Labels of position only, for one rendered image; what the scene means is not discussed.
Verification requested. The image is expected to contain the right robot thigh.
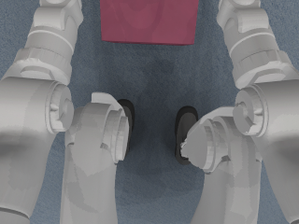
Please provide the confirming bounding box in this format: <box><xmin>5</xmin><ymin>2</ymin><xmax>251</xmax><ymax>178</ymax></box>
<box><xmin>190</xmin><ymin>116</ymin><xmax>262</xmax><ymax>224</ymax></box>

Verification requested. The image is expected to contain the left robot thigh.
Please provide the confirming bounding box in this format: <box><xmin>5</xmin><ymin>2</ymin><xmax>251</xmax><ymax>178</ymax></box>
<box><xmin>60</xmin><ymin>102</ymin><xmax>129</xmax><ymax>224</ymax></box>

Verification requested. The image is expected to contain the left robot forearm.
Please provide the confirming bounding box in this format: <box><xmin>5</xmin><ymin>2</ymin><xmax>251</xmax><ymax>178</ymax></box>
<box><xmin>0</xmin><ymin>0</ymin><xmax>84</xmax><ymax>86</ymax></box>

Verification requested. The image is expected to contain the right robot upper arm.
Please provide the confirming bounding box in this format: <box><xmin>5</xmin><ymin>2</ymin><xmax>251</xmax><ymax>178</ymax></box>
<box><xmin>233</xmin><ymin>79</ymin><xmax>299</xmax><ymax>224</ymax></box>

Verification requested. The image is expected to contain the carton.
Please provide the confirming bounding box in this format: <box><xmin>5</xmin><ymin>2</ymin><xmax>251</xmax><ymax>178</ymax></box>
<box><xmin>100</xmin><ymin>0</ymin><xmax>199</xmax><ymax>46</ymax></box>

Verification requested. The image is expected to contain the left robot upper arm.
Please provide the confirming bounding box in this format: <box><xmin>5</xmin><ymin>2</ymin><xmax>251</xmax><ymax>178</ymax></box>
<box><xmin>0</xmin><ymin>77</ymin><xmax>75</xmax><ymax>224</ymax></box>

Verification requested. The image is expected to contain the robot thigh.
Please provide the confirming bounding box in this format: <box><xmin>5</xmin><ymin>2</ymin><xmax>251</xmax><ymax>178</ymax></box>
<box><xmin>190</xmin><ymin>116</ymin><xmax>262</xmax><ymax>224</ymax></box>
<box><xmin>60</xmin><ymin>102</ymin><xmax>129</xmax><ymax>224</ymax></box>

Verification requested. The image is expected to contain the right robot forearm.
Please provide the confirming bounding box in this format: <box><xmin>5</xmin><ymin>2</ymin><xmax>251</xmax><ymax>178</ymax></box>
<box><xmin>216</xmin><ymin>0</ymin><xmax>299</xmax><ymax>90</ymax></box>

